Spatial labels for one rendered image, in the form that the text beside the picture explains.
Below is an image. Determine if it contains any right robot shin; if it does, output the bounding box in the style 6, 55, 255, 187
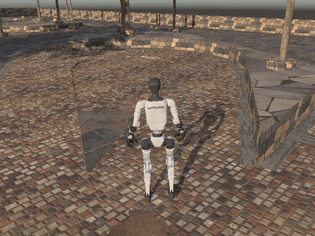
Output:
167, 158, 175, 192

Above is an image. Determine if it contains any humanoid robot torso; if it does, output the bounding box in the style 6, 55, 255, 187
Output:
145, 98, 167, 148

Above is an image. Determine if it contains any robot left forearm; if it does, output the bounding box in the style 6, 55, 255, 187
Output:
127, 120, 137, 139

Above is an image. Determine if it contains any robot right forearm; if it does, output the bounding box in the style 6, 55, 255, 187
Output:
176, 117, 185, 133

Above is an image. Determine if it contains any left robot upper arm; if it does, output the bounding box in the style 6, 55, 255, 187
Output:
132, 100, 145, 127

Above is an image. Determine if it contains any right robot upper arm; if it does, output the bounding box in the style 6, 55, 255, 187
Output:
166, 98, 180, 125

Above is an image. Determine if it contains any robot right hand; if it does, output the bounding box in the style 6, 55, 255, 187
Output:
174, 132, 186, 141

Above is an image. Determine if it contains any robot left hand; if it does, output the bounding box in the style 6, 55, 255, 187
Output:
126, 137, 137, 148

